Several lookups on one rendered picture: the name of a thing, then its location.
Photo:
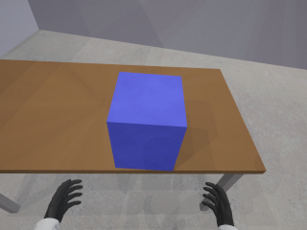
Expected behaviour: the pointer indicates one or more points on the robot left hand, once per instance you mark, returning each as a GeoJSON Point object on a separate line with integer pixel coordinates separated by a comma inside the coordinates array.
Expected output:
{"type": "Point", "coordinates": [58, 205]}

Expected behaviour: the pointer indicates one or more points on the carton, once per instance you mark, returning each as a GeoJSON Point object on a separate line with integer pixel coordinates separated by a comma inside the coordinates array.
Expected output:
{"type": "Point", "coordinates": [146, 121]}

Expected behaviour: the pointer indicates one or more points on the robot right hand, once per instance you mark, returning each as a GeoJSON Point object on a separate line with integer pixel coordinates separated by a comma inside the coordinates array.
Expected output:
{"type": "Point", "coordinates": [221, 207]}

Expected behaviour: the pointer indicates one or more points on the table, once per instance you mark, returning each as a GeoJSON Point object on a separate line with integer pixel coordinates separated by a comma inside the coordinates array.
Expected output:
{"type": "Point", "coordinates": [53, 120]}

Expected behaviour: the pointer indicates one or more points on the left robot forearm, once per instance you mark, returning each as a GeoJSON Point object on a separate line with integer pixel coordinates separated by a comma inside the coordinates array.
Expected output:
{"type": "Point", "coordinates": [48, 224]}

